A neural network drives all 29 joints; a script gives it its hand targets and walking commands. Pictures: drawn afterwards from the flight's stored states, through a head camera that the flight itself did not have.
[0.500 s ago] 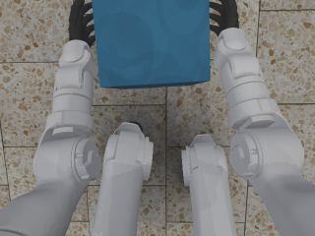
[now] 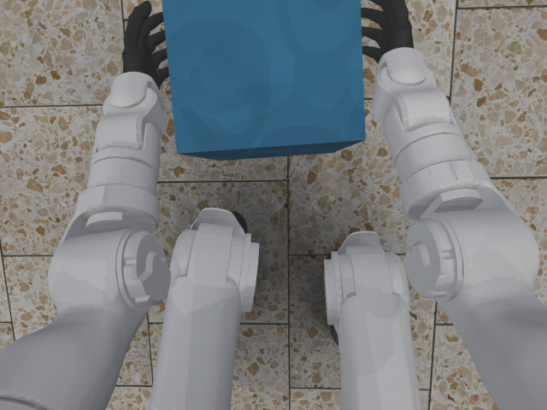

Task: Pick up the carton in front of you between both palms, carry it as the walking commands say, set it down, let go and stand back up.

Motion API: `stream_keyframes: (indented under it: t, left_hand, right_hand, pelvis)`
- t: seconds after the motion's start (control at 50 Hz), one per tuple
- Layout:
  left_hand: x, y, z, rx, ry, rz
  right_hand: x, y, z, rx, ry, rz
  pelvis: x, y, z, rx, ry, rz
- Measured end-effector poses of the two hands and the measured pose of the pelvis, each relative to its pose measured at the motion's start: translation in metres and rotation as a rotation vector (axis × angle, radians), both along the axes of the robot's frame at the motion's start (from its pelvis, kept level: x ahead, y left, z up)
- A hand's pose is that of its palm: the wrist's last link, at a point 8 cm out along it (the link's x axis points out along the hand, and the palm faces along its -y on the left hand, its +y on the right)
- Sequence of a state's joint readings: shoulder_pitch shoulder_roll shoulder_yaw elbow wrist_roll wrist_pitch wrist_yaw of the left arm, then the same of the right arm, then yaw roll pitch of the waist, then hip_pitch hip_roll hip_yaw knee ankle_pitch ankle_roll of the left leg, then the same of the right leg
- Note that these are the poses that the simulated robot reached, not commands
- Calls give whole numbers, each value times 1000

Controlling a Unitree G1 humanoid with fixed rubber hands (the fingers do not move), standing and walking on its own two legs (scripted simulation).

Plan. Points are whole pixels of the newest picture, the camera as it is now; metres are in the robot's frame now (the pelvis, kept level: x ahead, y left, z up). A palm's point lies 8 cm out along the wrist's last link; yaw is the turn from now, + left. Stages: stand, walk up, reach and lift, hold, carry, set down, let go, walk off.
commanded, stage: set down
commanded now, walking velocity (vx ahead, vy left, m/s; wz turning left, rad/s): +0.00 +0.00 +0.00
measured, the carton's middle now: (269, 83) +0.49 +0.09 -0.25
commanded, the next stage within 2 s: let go in 1.92 s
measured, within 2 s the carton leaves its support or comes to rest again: rests again in 0.20 s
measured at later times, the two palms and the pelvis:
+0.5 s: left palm (142, 73) +0.48 +0.25 -0.18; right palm (390, 56) +0.53 -0.06 -0.18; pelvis +0.00 +0.00 -0.01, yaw +0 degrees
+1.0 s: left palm (107, 68) +0.47 +0.29 -0.18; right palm (418, 50) +0.54 -0.09 -0.18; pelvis -0.01 +0.01 -0.01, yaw +1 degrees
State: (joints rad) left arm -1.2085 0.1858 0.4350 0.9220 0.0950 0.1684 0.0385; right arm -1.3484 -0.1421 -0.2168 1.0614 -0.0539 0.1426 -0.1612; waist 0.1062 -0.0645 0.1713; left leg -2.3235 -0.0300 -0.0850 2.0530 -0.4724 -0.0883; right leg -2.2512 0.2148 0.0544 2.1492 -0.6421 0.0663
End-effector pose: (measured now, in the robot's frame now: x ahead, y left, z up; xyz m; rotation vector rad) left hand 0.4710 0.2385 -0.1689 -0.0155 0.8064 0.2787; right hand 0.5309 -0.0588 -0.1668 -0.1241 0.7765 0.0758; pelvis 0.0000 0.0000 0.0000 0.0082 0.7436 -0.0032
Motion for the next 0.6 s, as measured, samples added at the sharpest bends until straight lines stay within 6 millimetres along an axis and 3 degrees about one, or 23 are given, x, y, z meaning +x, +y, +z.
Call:
stream_keyframes:
  t: [0.18, 0.6]
  left_hand:
    - [4, 3, -8, 2, 17, -20]
    - [3, 7, -13, -13, 4, -41]
  right_hand:
    - [-2, -1, -12, 9, 13, 20]
    - [0, -1, -16, 32, -14, 76]
  pelvis:
    - [0, 2, -4, 1, -16, -1]
    - [-7, 5, -12, 5, -55, 2]
